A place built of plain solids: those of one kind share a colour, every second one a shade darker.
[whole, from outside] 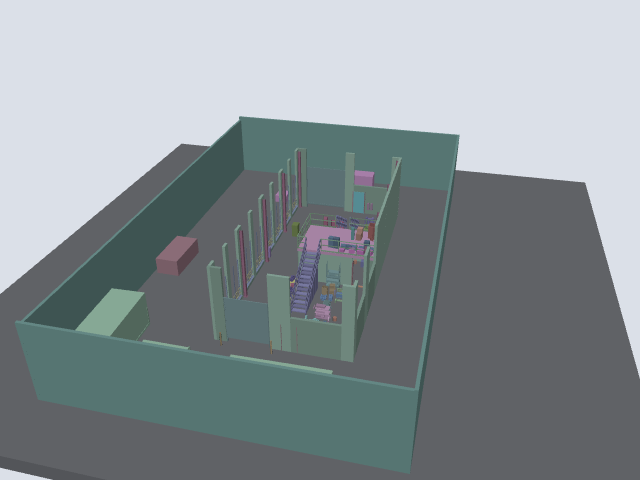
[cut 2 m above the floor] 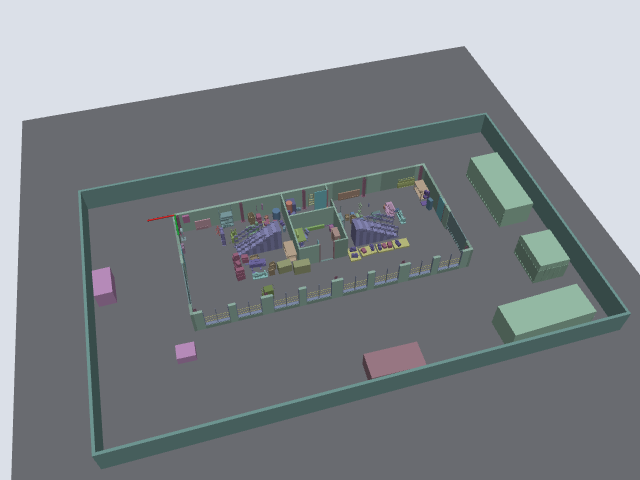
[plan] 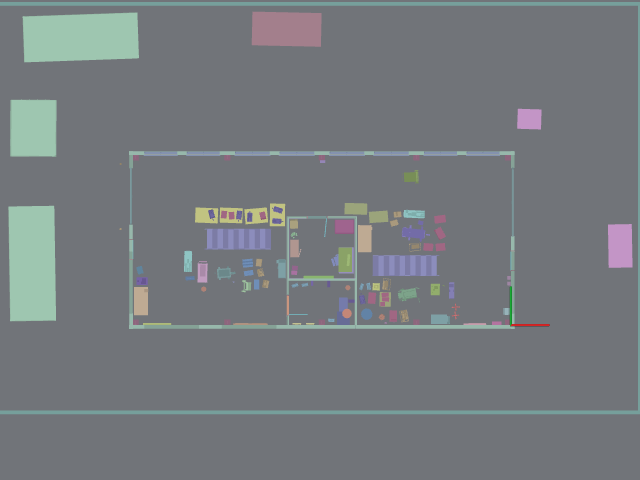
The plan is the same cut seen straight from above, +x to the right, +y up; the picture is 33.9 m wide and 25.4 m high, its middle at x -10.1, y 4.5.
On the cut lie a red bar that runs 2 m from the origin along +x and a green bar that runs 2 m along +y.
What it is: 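A firm's repair and maintenance workshop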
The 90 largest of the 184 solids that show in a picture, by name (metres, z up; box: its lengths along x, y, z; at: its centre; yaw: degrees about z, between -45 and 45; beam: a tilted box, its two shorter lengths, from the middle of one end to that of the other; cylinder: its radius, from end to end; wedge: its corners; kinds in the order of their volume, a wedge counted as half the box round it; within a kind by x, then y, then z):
{
 "beyond_container_1": {"box": [2.32, 5.99, 2.59], "at": [-25.33, 3.26, 1.24], "yaw": 0.9},
 "beyond_container_2": {"box": [2.4, 6.06, 2.65], "at": [-25.33, 3.26, 1.27], "yaw": 0.9},
 "beyond_container_3": {"box": [2.32, 2.93, 2.59], "at": [-25.27, 10.44, 1.24], "yaw": -0.3},
 "beyond_container_4": {"box": [2.44, 0.037, 1.48], "at": [-25.26, 11.9, 0.68], "yaw": -0.3},
 "beyond_container_5": {"box": [0.08, 6.06, 0.23], "at": [-24.15, 3.26, 0.06], "yaw": 0.9},
 "beyond_container_6": {"box": [6.06, 0.08, 0.23], "at": [-22.81, 16.4, 0.06], "yaw": 2.0},
 "beyond_container_7": {"box": [5.99, 2.32, 2.59], "at": [-22.75, 15.22, 1.24], "yaw": 2.0},
 "beyond_container_8": {"box": [6.06, 2.4, 2.65], "at": [-22.75, 15.22, 1.27], "yaw": 2.0},
 "beyond_container_9": {"box": [6.06, 0.08, 0.23], "at": [-22.73, 14.04, 0.06], "yaw": 2.0},
 "yard_bound_1": {"box": [0.2, 21.82, 5.71], "at": [-27.8, 6.19, 2.81]},
 "yard_bound_2": {"box": [34.82, 0.2, 5.79], "at": [-10.49, -4.62, 2.85]},
 "yard_bound_3": {"box": [34.82, 0.2, 5.49], "at": [-10.49, 17.0, 2.7]},
 "yard_bound_4": {"box": [0.2, 21.82, 5.79], "at": [6.82, 6.19, 2.85]},
 "wall_1": {"box": [0.2, 0.81, 5.75], "at": [-20.1, 0.2, 2.83]},
 "wall_2": {"box": [0.2, 3.31, 2.75], "at": [-20.1, 2.25, 1.32]},
 "wall_3": {"box": [0.2, 1.41, 5.75], "at": [-20.1, 4.6, 2.83]},
 "wall_4": {"box": [0.2, 0.91, 5.75], "at": [-20.1, 8.75, 2.83]},
 "wall_5": {"box": [0.81, 0.2, 5.75], "at": [-19.8, -0.1, 2.83]},
 "wall_6": {"box": [0.81, 0.2, 5.75], "at": [-19.8, 9.1, 2.83]},
 "wall_7": {"box": [1.76, 0.2, 0.4], "at": [-18.52, 9.1, 0.15]},
 "wall_8": {"box": [2.91, 0.2, 2.75], "at": [-17.95, -0.1, 1.32]},
 "wall_9": {"box": [0.51, 0.2, 5.75], "at": [-17.4, 9.1, 2.83]},
 "wall_10": {"box": [1.76, 0.2, 0.4], "at": [-16.27, 9.1, 0.15]},
 "wall_11": {"box": [1.21, 0.2, 5.75], "at": [-15.9, -0.1, 2.83]},
 "wall_12": {"box": [0.81, 0.2, 5.75], "at": [-15.0, 9.1, 2.83]},
 "wall_13": {"box": [2.91, 0.2, 2.75], "at": [-13.85, -0.1, 1.32]},
 "wall_14": {"box": [1.86, 0.2, 0.4], "at": [-13.68, 9.1, 0.15]},
 "wall_15": {"box": [0.51, 0.2, 5.75], "at": [-12.5, 9.1, 2.83]},
 "wall_16": {"box": [0.61, 0.2, 5.75], "at": [-12.1, -0.1, 2.83]},
 "wall_17": {"box": [0.06, 0.86, 2.67], "at": [-11.83, 2.03, 1.28]},
 "wall_18": {"box": [0.06, 3.42, 2.67], "at": [-11.83, 4.05, 1.28]},
 "wall_19": {"box": [0.06, 3.3, 2.55], "at": [-11.77, 4.05, 1.23]},
 "wall_20": {"box": [1.06, 0.06, 2.67], "at": [-11.33, 5.73, 1.28]},
 "wall_21": {"box": [1.86, 0.2, 0.4], "at": [-11.32, 9.1, 0.15]},
 "wall_22": {"box": [3.6, 0.2, 5.75], "at": [-10.0, -0.1, 2.83]},
 "wall_23": {"box": [3.6, 0.06, 2.55], "at": [-10.0, 2.37, 1.23]},
 "wall_24": {"box": [3.6, 0.06, 2.55], "at": [-10.0, 2.43, 1.23]},
 "wall_25": {"box": [0.81, 0.2, 5.75], "at": [-10.0, 9.1, 2.83]},
 "wall_26": {"box": [1.56, 0.06, 2.67], "at": [-8.92, 5.73, 1.28]},
 "wall_27": {"box": [1.86, 0.2, 0.4], "at": [-8.68, 9.1, 0.15]},
 "wall_28": {"box": [0.06, 2.4, 2.55], "at": [-8.23, 1.2, 1.23]},
 "wall_29": {"box": [0.06, 3.3, 2.55], "at": [-8.23, 4.05, 1.23]},
 "wall_30": {"box": [0.06, 2.46, 2.67], "at": [-8.17, 1.23, 1.28]},
 "wall_31": {"box": [0.06, 3.42, 2.67], "at": [-8.17, 4.05, 1.28]},
 "wall_32": {"box": [0.51, 0.2, 5.75], "at": [-7.5, 9.1, 2.83]},
 "wall_33": {"box": [1.86, 0.2, 0.4], "at": [-6.33, 9.1, 0.15]},
 "wall_34": {"box": [0.81, 0.2, 5.75], "at": [-5.0, 9.1, 2.83]},
 "wall_35": {"box": [8.4, 0.2, 5.75], "at": [-4.0, -0.1, 2.83]},
 "wall_36": {"box": [1.76, 0.2, 0.4], "at": [-3.73, 9.1, 0.15]},
 "wall_37": {"box": [0.51, 0.2, 5.75], "at": [-2.6, 9.1, 2.83]},
 "wall_38": {"box": [1.76, 0.2, 0.4], "at": [-1.48, 9.1, 0.15]},
 "wall_39": {"box": [0.81, 0.2, 5.75], "at": [-0.2, 9.1, 2.83]},
 "wall_40": {"box": [0.2, 0.81, 5.75], "at": [0.1, 0.2, 2.83]},
 "wall_41": {"box": [0.2, 3.31, 2.75], "at": [0.1, 2.25, 1.32]},
 "wall_42": {"box": [0.2, 0.81, 5.75], "at": [0.1, 4.3, 2.83]},
 "wall_43": {"box": [0.2, 0.91, 5.75], "at": [0.1, 8.75, 2.83]},
 "beyond_skip_1": {"box": [3.66, 1.78, 1.35], "at": [-11.86, 15.66, 0.62], "yaw": -1.2},
 "raised_floor_deck_1": {"box": [3.78, 5.82, 0.24], "at": [-10.0, 2.88, 2.62]},
 "beyond_pallets_1": {"box": [1.26, 1.06, 0.67], "at": [0.98, 10.9, 0.33], "yaw": -1.7},
 "beyond_pallets_2": {"box": [1.26, 2.3, 1.34], "at": [5.79, 4.18, 0.66], "yaw": 1.0},
 "crate_1": {"box": [1.2, 0.6, 0.95], "at": [-8.2, 6.15, 0.42], "yaw": -1.6},
 "crate_2": {"box": [1.0, 0.6, 0.8], "at": [-7.0, 5.72, 0.35], "yaw": 4.0},
 "crate_3": {"box": [0.6, 0.77, 0.5], "at": [-6.65, 1.35, 0.2], "yaw": -1.1},
 "roller_shutter_1": {"box": [0.06, 2.86, 3.2], "at": [-20.12, 6.8, 1.9]},
 "roller_shutter_2": {"box": [0.06, 3.46, 3.69], "at": [0.12, 6.5, 2.15]},
 "plant_pumps_1": {"box": [0.68, 0.72, 1.35], "at": [-8.86, 0.36, 0.62]},
 "plant_pumps_2": {"box": [0.46, 1.04, 0.56], "at": [-8.86, 0.94, 0.23]},
 "pallet_1": {"box": [1.2, 0.8, 0.19], "at": [-16.1, 5.8, 0.05], "yaw": -2.5},
 "pallet_2": {"box": [1.2, 0.8, 0.19], "at": [-14.8, 5.8, 0.05], "yaw": -1.8},
 "pallet_3": {"box": [1.2, 0.8, 0.19], "at": [-13.47, 5.78, 0.05], "yaw": 4.9},
 "pallet_4": {"box": [0.8, 1.2, 0.19], "at": [-12.35, 5.83, 0.05], "yaw": -0.6},
 "plan_chest_small_1": {"box": [0.97, 0.69, 0.97], "at": [-8.81, 5.23, 0.44]},
 "cupboard_steel_low_1": {"box": [0.45, 0.92, 1.05], "at": [-11.45, 4.05, 0.47]},
 "wheelie_bin_1": {"box": [0.62, 0.51, 1.12], "at": [-5.34, 7.83, 0.51], "yaw": 2.7},
 "air_station_1": {"cylinder": 0.25, "from": [-8.67, 0.61, 0.0], "to": [-8.67, 0.61, 1.5]},
 "door_leaf_1": {"box": [0.044, 1.0, 2.15], "at": [-20.0, 4.0, 1.02]},
 "door_leaf_2": {"box": [0.99, 0.044, 2.14], "at": [-11.24, 0.55, 1.02], "yaw": 0.1},
 "door_leaf_3": {"box": [0.044, 1.0, 2.15], "at": [0.0, 3.4, 1.02]},
 "drum_1": {"cylinder": 0.3, "from": [-7.62, 0.57, 0.0], "to": [-7.62, 0.57, 0.88]},
 "fitters_bench_1": {"box": [0.75, 1.5, 0.1], "at": [-19.57, 1.27, 0.85]},
 "fitters_bench_2": {"box": [0.71, 1.43, 0.12], "at": [-7.73, 4.57, 0.84]},
 "archive_row_1": {"box": [0.33, 0.39, 0.87], "at": [-11.08, 2.97, 3.12], "yaw": -5.8},
 "archive_row_2": {"box": [0.33, 0.39, 0.87], "at": [-11.04, 3.38, 3.12], "yaw": -5.8},
 "big_motor_1": {"box": [1.15, 0.4, 0.39], "at": [-5.15, 4.86, 0.37], "yaw": -6.5},
 "offcuts_bin_1": {"box": [0.46, 0.59, 0.61], "at": [-4.0, 1.88, 0.26], "yaw": -0.4},
 "crate_stack_1": {"box": [0.3, 0.4, 1.07], "at": [-19.63, 2.9, 0.48], "yaw": 15.4},
 "lean_table_1": {"box": [1.83, 0.08, 0.81], "at": [-13.78, 0.04, 0.36]},
 "gearbox_1": {"box": [0.58, 0.35, 0.55], "at": [-15.17, 2.75, 0.35], "yaw": 4.2},
 "desk_load_drowned_1": {"box": [0.72, 1.3, 0.12], "at": [-8.76, 3.45, 0.79]},
 "lean_sheets_1": {"box": [1.2, 0.08, 1.0], "at": [-1.91, 0.04, 0.45]}
}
